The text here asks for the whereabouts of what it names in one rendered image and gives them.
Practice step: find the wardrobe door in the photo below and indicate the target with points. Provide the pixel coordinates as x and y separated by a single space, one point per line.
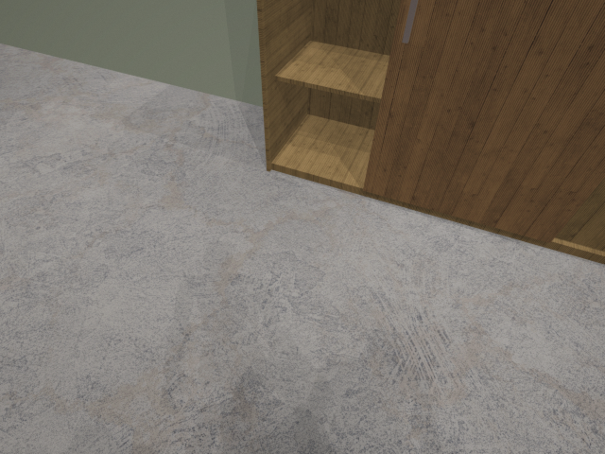
494 111
587 226

